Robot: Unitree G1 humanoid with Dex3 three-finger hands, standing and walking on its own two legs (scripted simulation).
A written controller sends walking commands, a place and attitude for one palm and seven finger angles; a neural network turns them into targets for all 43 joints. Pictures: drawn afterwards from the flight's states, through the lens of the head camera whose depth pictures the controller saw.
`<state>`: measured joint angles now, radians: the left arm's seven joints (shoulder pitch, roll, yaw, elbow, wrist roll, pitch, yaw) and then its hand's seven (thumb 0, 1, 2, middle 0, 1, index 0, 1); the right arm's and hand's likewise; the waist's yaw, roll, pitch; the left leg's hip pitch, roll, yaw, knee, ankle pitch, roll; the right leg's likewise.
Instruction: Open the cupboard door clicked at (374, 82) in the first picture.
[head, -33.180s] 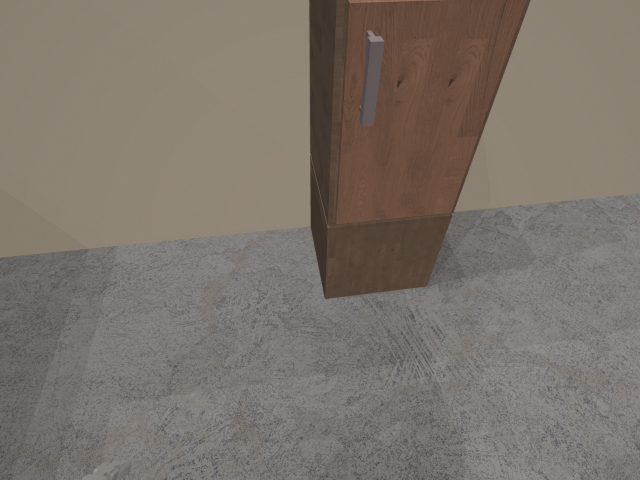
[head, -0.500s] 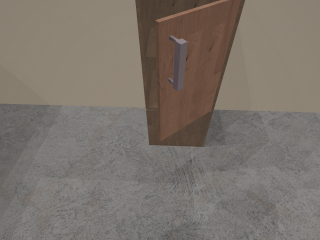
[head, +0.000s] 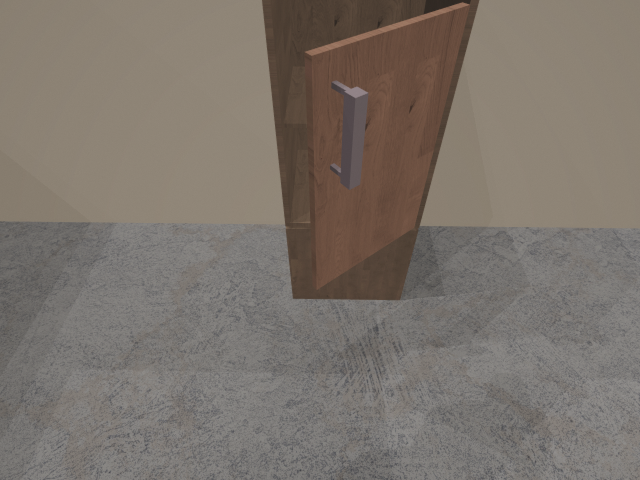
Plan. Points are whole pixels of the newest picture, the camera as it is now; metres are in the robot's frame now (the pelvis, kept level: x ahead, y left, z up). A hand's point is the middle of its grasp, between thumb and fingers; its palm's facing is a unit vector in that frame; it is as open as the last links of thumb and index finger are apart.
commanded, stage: let the arm hang, fingers relaxed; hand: left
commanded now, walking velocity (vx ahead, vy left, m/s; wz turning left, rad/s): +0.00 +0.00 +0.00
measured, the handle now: (344, 136) +0.63 -0.01 +0.10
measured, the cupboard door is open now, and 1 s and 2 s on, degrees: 39 39 39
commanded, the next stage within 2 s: look to check the result in 0.04 s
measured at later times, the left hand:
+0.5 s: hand out of the picture +0.02 +0.18 -0.17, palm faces +0.04 -0.98 -0.21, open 7.4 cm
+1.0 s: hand out of the picture +0.05 +0.20 -0.18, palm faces -0.03 -0.97 -0.23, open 7.4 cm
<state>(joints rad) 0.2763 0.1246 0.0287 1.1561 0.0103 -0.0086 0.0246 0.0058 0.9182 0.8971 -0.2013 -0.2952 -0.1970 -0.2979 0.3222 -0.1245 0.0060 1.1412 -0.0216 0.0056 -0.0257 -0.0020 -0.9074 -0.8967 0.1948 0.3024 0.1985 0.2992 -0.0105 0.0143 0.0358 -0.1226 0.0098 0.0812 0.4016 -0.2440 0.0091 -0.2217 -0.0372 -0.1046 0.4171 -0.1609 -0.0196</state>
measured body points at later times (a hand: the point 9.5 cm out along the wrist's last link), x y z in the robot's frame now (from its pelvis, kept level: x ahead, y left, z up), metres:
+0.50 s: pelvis +0.01 +0.00 +0.00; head +0.02 -0.01 +0.45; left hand +0.02 +0.23 -0.15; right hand -0.01 -0.22 -0.16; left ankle -0.01 +0.11 -0.74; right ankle +0.04 -0.11 -0.74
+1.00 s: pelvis +0.01 +0.00 +0.00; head +0.04 -0.01 +0.44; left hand +0.05 +0.25 -0.16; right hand +0.02 -0.24 -0.16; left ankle -0.01 +0.11 -0.74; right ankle +0.04 -0.11 -0.74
